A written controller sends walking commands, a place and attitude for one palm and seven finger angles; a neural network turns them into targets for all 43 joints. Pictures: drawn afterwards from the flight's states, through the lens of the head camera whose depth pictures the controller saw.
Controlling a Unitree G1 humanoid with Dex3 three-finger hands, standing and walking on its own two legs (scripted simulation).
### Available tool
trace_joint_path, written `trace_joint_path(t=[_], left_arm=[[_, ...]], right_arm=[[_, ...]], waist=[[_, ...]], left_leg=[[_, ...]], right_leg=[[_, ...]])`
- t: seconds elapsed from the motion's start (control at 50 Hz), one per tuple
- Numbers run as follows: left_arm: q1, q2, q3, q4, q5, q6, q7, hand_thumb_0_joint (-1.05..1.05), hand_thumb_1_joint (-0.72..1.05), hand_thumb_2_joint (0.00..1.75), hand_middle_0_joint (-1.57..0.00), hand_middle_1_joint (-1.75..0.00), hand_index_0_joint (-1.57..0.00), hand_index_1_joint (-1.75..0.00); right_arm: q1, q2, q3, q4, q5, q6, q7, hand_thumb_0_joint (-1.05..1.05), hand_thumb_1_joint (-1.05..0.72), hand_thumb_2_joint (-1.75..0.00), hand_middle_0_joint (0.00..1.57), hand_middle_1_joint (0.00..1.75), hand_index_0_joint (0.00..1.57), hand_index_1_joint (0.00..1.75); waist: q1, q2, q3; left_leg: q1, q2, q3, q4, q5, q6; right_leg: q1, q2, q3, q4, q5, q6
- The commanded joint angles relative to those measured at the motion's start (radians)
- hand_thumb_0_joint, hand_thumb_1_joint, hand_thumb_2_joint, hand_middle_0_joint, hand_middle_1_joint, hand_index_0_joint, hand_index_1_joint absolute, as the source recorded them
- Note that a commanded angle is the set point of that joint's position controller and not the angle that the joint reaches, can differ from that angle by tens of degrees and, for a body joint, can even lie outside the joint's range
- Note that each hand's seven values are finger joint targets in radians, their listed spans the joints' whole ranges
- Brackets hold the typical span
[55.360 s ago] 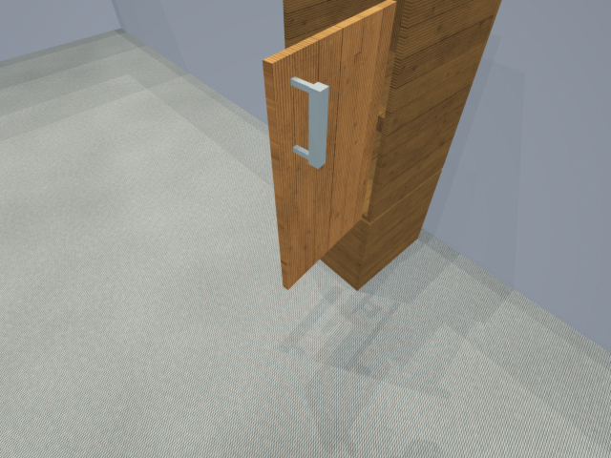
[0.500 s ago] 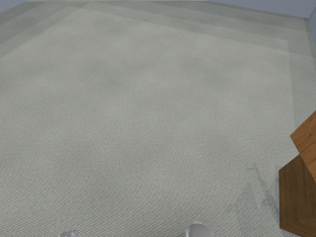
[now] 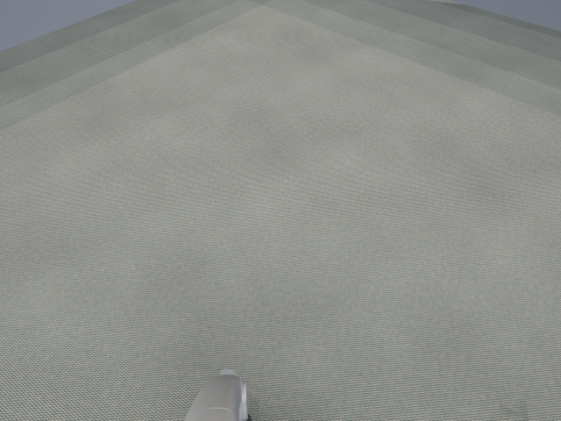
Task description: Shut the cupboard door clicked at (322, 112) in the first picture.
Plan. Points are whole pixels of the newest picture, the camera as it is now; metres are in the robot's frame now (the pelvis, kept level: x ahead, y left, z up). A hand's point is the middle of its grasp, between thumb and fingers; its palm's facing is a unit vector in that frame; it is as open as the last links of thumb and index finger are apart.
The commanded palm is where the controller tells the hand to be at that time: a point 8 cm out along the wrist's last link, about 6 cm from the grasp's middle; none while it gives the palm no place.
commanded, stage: walk to a spot facing it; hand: left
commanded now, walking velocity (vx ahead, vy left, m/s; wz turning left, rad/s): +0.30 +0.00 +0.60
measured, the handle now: out of the picture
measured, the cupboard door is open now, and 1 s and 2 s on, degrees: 23 23 23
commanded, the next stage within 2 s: turn to face it in 0.34 s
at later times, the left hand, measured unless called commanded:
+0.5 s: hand (141, 335) +0.27 +0.27 -0.15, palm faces +0.24 -0.95 -0.20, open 7.4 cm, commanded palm none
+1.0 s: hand (164, 309) +0.32 +0.25 -0.17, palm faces +0.12 -0.97 -0.22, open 7.3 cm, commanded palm none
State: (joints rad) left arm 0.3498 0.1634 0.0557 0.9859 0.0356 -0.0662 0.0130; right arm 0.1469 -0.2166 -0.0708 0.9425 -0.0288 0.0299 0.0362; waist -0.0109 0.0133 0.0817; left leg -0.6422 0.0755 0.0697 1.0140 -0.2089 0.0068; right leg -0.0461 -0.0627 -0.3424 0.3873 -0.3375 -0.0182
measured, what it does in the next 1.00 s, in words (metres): walks ahead: left foot, then right foot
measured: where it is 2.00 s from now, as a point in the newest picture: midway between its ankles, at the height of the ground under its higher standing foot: (265, 375)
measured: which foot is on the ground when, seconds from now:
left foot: up 0.00-0.14, down 0.16-0.70, up 0.72-1.00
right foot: down 0.00-0.16, up 0.18-0.64, down 0.66-1.00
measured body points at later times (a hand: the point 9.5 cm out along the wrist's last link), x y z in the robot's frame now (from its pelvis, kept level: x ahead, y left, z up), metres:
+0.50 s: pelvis +0.19 +0.05 +0.00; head +0.22 +0.07 +0.45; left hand +0.25 +0.32 -0.13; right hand +0.27 -0.18 -0.14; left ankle +0.16 +0.11 -0.74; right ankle +0.29 -0.12 -0.67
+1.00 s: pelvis +0.30 +0.05 +0.00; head +0.34 +0.06 +0.44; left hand +0.32 +0.30 -0.16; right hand +0.41 -0.18 -0.14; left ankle +0.31 +0.19 -0.71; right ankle +0.34 -0.06 -0.74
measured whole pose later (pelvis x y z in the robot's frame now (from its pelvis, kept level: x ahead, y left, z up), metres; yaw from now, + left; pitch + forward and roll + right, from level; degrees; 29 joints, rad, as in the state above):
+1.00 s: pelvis +0.30 +0.05 +0.00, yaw +3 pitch +1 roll +0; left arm 0.25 0.19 0.08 0.96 0.03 0.03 0.01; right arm 0.14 -0.18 -0.05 0.93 -0.01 0.03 -0.03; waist 0.02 -0.01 0.07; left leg -0.44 0.04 -0.01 0.82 -0.40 -0.05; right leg -0.30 0.05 0.07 0.48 -0.20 -0.02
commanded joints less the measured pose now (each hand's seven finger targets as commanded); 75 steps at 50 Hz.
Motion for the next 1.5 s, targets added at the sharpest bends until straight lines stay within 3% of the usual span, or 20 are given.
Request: trace_joint_path(t=[0.0,0.1,0.12,0.14,0.16,0.2,0.28,0.58,0.64,0.68,0.7,0.78,1.0,1.02,1.06,1.16,1.36,1.44,1.46,1.48], left_arm=[[0.097,0.149,0.023,-0.026,-0.004,-0.021,0.011,0.00,0.90,0.90,-0.20,-0.30,-0.20,-0.30],[0.031,0.238,0.043,-0.047,-0.014,-0.012,0.000,0.00,0.90,0.90,-0.20,-0.30,-0.20,-0.30],[0.019,0.224,0.040,-0.061,-0.018,-0.009,-0.008,0.00,0.90,0.90,-0.20,-0.30,-0.20,-0.30],[0.015,0.167,0.032,-0.115,-0.032,-0.003,-0.027,0.00,0.90,0.90,-0.20,-0.30,-0.20,-0.30],[-0.088,0.184,0.025,-0.167,-0.028,0.005,-0.022,0.00,0.90,0.90,-0.20,-0.30,-0.20,-0.30],[-0.105,0.148,0.036,-0.182,-0.018,0.007,-0.013,0.00,0.90,0.90,-0.20,-0.30,-0.20,-0.30],[-0.017,0.116,0.039,-0.111,0.002,0.050,-0.026,0.00,0.90,0.90,-0.20,-0.30,-0.20,-0.30],[-0.179,0.071,-0.011,-0.109,-0.013,0.048,-0.010,0.00,0.90,0.90,-0.20,-0.30,-0.20,-0.30],[0.003,0.158,0.020,-0.055,-0.008,0.036,-0.005,0.00,0.90,0.90,-0.20,-0.30,-0.20,-0.30],[0.091,0.237,0.033,-0.027,-0.015,0.034,0.002,0.00,0.90,0.90,-0.20,-0.30,-0.20,-0.30],[0.032,0.201,0.033,-0.040,-0.016,0.038,0.011,0.00,0.90,0.90,-0.20,-0.30,-0.20,-0.30],[-0.089,0.167,0.039,-0.083,-0.018,0.055,0.018,0.00,0.90,0.90,-0.20,-0.30,-0.20,-0.30],[-0.141,0.206,0.067,-0.117,-0.014,0.089,-0.001,0.00,0.90,0.90,-0.20,-0.30,-0.20,-0.30],[-0.152,0.181,0.062,-0.126,-0.019,0.093,-0.003,0.00,0.90,0.90,-0.20,-0.30,-0.20,-0.30],[-0.145,0.121,0.047,-0.160,-0.027,0.097,-0.015,0.00,0.90,0.90,-0.20,-0.30,-0.20,-0.30],[-0.106,0.160,0.070,-0.128,-0.011,0.125,-0.047,0.00,0.90,0.90,-0.20,-0.30,-0.20,-0.30],[-0.209,0.122,0.043,-0.185,-0.013,0.119,-0.056,0.00,0.90,0.90,-0.20,-0.30,-0.20,-0.30],[-0.145,0.144,0.045,-0.169,-0.014,0.106,-0.051,0.00,0.90,0.90,-0.20,-0.30,-0.20,-0.30],[-0.080,0.180,0.053,-0.151,-0.012,0.097,-0.046,0.00,0.90,0.90,-0.20,-0.30,-0.20,-0.30],[-0.033,0.287,0.071,-0.137,-0.001,0.082,-0.034,0.00,0.90,0.90,-0.20,-0.30,-0.20,-0.30]], right_arm=[[-0.130,-0.005,0.024,-0.130,0.003,-0.027,0.023,0.00,-0.90,-0.90,0.20,0.30,0.20,0.30],[0.102,-0.083,-0.003,-0.096,-0.004,-0.043,0.010,0.00,-0.90,-0.90,0.20,0.30,0.20,0.30],[0.236,-0.157,-0.021,-0.070,-0.011,-0.047,0.002,0.00,-0.90,-0.90,0.20,0.30,0.20,0.30],[0.326,-0.298,-0.055,-0.057,-0.017,-0.057,-0.012,0.00,-0.90,-0.90,0.20,0.30,0.20,0.30],[0.346,-0.338,-0.058,-0.047,0.007,-0.053,-0.029,0.00,-0.90,-0.90,0.20,0.30,0.20,0.30],[0.212,-0.265,-0.034,-0.092,0.007,-0.065,-0.040,0.00,-0.90,-0.90,0.20,0.30,0.20,0.30],[0.060,-0.154,0.001,-0.113,0.002,-0.084,-0.049,0.00,-0.90,-0.90,0.20,0.30,0.20,0.30],[0.254,-0.071,0.017,0.052,0.003,-0.075,-0.076,0.00,-0.90,-0.90,0.20,0.30,0.20,0.30],[0.237,-0.049,0.016,0.041,0.019,-0.068,-0.075,0.00,-0.90,-0.90,0.20,0.30,0.20,0.30],[0.249,-0.031,0.015,0.016,0.025,-0.054,-0.079,0.00,-0.90,-0.90,0.20,0.30,0.20,0.30],[0.222,-0.033,0.018,0.014,0.021,-0.043,-0.084,0.00,-0.90,-0.90,0.20,0.30,0.20,0.30],[0.133,-0.017,0.017,-0.005,0.020,-0.018,-0.070,0.00,-0.90,-0.90,0.20,0.30,0.20,0.30],[0.104,-0.048,0.004,-0.070,0.026,-0.020,-0.073,0.00,-0.90,-0.90,0.20,0.30,0.20,0.30],[0.132,-0.076,-0.003,-0.066,0.024,-0.029,-0.077,0.00,-0.90,-0.90,0.20,0.30,0.20,0.30],[0.164,-0.231,-0.026,-0.088,0.002,-0.040,-0.082,0.00,-0.90,-0.90,0.20,0.30,0.20,0.30],[-0.018,-0.158,0.004,-0.150,-0.005,-0.033,-0.086,0.00,-0.90,-0.90,0.20,0.30,0.20,0.30],[0.107,-0.190,-0.021,-0.093,-0.003,-0.029,-0.072,0.00,-0.90,-0.90,0.20,0.30,0.20,0.30],[0.078,-0.210,-0.031,-0.094,0.003,-0.022,-0.062,0.00,-0.90,-0.90,0.20,0.30,0.20,0.30],[0.060,-0.202,-0.031,-0.101,0.010,-0.021,-0.058,0.00,-0.90,-0.90,0.20,0.30,0.20,0.30],[0.060,-0.131,-0.017,-0.129,0.019,-0.018,-0.053,0.00,-0.90,-0.90,0.20,0.30,0.20,0.30]], waist=[[0.036,-0.120,0.022],[-0.090,-0.101,-0.124],[-0.162,-0.005,-0.206],[-0.174,0.283,-0.287],[-0.178,0.175,-0.320],[-0.091,0.006,-0.176],[0.012,0.065,-0.069],[-0.010,0.114,-0.087],[0.063,-0.046,-0.133],[0.066,-0.220,-0.185],[0.048,-0.268,-0.168],[0.008,-0.076,-0.150],[-0.017,-0.169,-0.136],[-0.033,-0.104,-0.142],[-0.047,0.300,-0.139],[0.040,0.147,-0.052],[-0.029,0.204,-0.109],[0.014,0.181,-0.149],[0.053,0.113,-0.172],[0.076,-0.170,-0.185]], left_leg=[[-0.046,0.002,0.033,-0.185,-0.024,0.028],[0.398,-0.134,0.128,-0.372,-0.069,0.098],[0.660,-0.081,0.013,-0.459,-0.008,0.132],[0.889,0.249,-0.520,-0.551,0.209,0.282],[0.925,0.342,-0.704,-0.647,0.320,0.349],[0.637,0.302,-0.537,-0.695,0.056,0.284],[0.347,0.126,-0.339,-0.774,-0.005,0.174],[0.591,0.110,-0.154,-0.595,0.622,0.120],[0.376,0.039,-0.082,-0.359,0.307,0.039],[0.178,-0.107,-0.013,0.033,-0.455,-0.024],[0.140,-0.064,-0.087,0.087,-0.433,-0.027],[0.151,-0.027,-0.079,0.084,-0.254,-0.052],[0.446,-0.072,-0.062,-0.460,-0.062,-0.057],[0.566,-0.028,-0.084,-0.577,-0.027,-0.049],[0.608,0.376,-0.462,-0.759,0.095,0.116],[0.418,0.260,-0.178,-0.736,0.134,0.129],[0.576,0.283,-0.013,-0.628,0.341,0.126],[0.523,0.270,0.059,-0.487,0.335,0.061],[0.446,0.231,0.094,-0.371,0.247,0.014],[0.214,0.116,0.155,-0.162,-0.078,-0.051]], right_leg=[[0.116,-0.310,0.111,-0.094,0.698,-0.060],[0.030,-0.300,0.004,0.301,0.929,-0.030],[-0.161,-0.254,0.004,0.571,0.702,0.002],[-0.534,-0.058,0.049,0.933,-0.132,0.074],[-0.669,-0.026,0.237,1.067,-0.255,0.064],[-0.649,-0.090,0.311,1.038,-0.145,0.053],[-0.516,-0.094,0.347,0.851,0.035,0.076],[-0.317,0.034,0.289,0.193,0.182,0.034],[0.028,-0.050,0.437,0.097,0.631,-0.017],[0.112,-0.365,0.754,0.005,0.983,-0.250],[0.077,-0.315,0.766,-0.023,0.896,-0.265],[-0.066,-0.194,0.589,-0.035,0.732,-0.195],[-0.303,-0.089,0.676,0.027,0.342,-0.104],[-0.402,-0.036,0.640,0.078,0.230,-0.063],[-0.568,0.139,0.377,0.480,-0.282,0.036],[-0.520,0.039,0.373,0.794,-0.104,0.072],[-0.414,0.036,0.254,0.423,-0.094,0.066],[-0.223,0.059,0.224,0.163,0.077,0.032],[-0.096,0.030,0.266,0.040,0.205,0.012],[0.074,-0.182,0.546,-0.043,0.436,-0.065]])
